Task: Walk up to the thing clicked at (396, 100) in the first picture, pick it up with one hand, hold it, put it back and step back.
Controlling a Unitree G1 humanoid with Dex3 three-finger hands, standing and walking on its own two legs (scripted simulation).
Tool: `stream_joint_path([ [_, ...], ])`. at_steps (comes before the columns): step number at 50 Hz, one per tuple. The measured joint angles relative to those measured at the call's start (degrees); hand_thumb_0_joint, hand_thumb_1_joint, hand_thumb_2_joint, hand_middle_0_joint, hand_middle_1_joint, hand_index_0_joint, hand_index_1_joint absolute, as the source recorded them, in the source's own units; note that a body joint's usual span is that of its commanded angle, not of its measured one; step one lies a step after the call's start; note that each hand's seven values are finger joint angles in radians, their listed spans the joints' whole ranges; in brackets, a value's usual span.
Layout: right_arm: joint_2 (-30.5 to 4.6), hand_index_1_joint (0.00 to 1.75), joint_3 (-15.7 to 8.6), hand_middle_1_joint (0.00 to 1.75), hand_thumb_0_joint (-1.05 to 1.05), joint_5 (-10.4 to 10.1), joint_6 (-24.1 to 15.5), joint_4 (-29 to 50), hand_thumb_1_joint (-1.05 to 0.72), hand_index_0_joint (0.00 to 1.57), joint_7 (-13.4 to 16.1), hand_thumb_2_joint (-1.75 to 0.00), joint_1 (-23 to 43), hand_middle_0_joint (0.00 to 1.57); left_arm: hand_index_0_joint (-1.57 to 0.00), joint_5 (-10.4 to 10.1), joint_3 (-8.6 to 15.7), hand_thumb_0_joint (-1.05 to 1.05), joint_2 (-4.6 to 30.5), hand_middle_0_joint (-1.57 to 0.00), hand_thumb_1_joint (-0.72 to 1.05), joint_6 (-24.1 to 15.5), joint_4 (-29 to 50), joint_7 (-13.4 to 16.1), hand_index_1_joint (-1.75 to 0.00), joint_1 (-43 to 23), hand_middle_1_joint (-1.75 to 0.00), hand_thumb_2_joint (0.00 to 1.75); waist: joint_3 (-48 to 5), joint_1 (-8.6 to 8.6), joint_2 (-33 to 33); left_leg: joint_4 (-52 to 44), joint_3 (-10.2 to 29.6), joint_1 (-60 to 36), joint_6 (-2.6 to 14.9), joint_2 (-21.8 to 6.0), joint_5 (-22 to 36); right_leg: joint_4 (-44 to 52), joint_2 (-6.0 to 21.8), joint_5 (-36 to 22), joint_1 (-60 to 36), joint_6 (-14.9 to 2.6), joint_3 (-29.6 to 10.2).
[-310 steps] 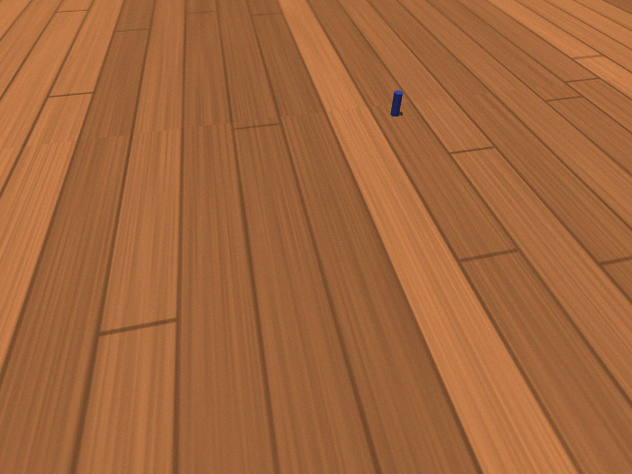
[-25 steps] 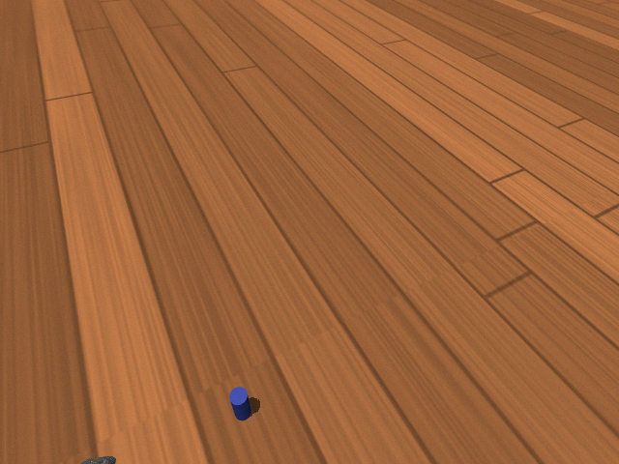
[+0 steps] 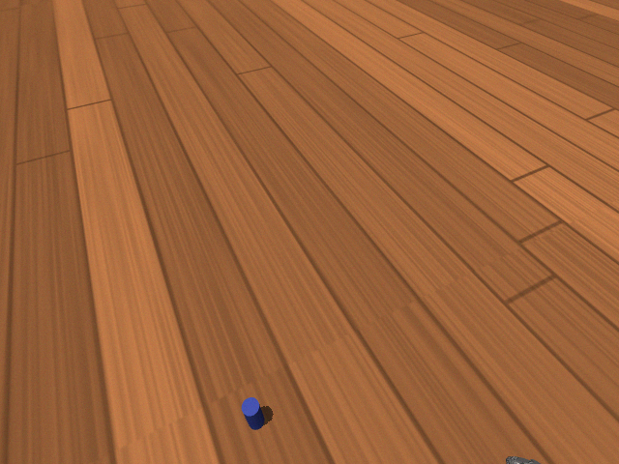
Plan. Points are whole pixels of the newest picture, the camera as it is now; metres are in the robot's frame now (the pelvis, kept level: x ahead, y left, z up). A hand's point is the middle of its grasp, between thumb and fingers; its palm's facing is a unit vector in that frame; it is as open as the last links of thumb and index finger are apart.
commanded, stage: walk up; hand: left
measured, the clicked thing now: (253, 414) +0.37 +0.21 -0.71
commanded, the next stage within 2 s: stand in 1.02 s
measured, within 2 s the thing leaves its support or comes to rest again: neither
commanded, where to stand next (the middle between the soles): +0.03 -0.01 m, yaw -1 degrees
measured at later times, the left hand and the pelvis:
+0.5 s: hand out of the picture +0.11 +0.25 -0.15, palm faces -0.02 -0.94 -0.33, open 7.4 cm; pelvis +0.01 +0.00 +0.00, yaw -1 degrees
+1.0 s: hand out of the picture +0.10 +0.25 -0.15, palm faces -0.01 -0.94 -0.33, open 7.4 cm; pelvis +0.01 +0.00 +0.00, yaw -1 degrees
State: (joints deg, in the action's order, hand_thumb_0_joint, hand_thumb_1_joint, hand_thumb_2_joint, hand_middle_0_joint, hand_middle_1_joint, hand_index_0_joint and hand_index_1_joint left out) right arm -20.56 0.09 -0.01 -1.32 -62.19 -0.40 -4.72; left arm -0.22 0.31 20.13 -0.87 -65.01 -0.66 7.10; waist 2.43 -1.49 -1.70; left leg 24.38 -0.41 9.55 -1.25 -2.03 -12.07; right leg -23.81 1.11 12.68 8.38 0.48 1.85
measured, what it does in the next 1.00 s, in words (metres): stands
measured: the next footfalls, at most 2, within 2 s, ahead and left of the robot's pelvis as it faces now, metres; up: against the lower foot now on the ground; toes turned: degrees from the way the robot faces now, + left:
none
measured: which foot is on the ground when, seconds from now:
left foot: down 0.00-1.00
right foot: down 0.00-1.00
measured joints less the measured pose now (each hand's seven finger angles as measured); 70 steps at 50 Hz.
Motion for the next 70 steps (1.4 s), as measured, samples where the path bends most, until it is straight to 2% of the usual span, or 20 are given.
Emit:
stream_joint_path([
  [10,-0.1,0.30,-0.2,0.30,0.01,0.4,0.4,-1.9,-0.90,0.20,0.1,-0.90,0.4,0.21,-0.20,0.2,0.1,0.00,-0.3,-0.20,0.91,0.1,0.1,0.2,-0.30,-3.1,-0.30,0.89,-0.3,0.97,0.9,-2.8,-0.2,-1.8,-0.36,-0.2,0.8,2.4,-0.3,-0.7,-1.5,-0.21,-0.1],
  [22,-0.1,0.30,-0.4,0.30,0.01,0.6,0.6,-3.3,-0.90,0.20,0.3,-0.90,-1.5,0.20,-0.20,0.5,0.4,0.00,-0.6,-0.20,0.91,0.6,-0.3,0.1,-0.30,-3.3,-0.30,0.89,0.5,2.04,1.6,-4.1,-0.7,-2.7,-0.31,-0.3,1.2,3.8,-0.4,-1.2,-2.2,-0.14,-0.5],
  [50,0.7,0.30,-0.4,0.30,0.01,0.6,0.5,-2.6,-0.90,0.20,0.2,-0.90,-1.1,0.21,-0.20,0.6,0.7,0.00,-0.5,-0.20,0.91,0.9,-0.6,0.1,-0.30,-1.4,-0.30,0.89,-0.3,1.14,1.7,-5.0,-1.6,-4.0,0.23,0.2,1.1,4.2,0.2,-1.2,-3.0,0.45,-1.5],
  [70,0.8,0.30,-0.2,0.30,0.01,0.4,1.5,-3.1,-0.90,0.20,-0.2,-0.90,0.1,0.20,-0.20,0.6,-0.5,0.00,0.1,-0.20,0.91,0.2,-0.1,0.6,-0.30,-1.8,-0.30,0.89,0.5,1.59,1.5,-6.8,-1.3,-3.6,0.15,0.2,3.4,6.3,0.1,-3.6,-2.9,0.49,-1.1],
])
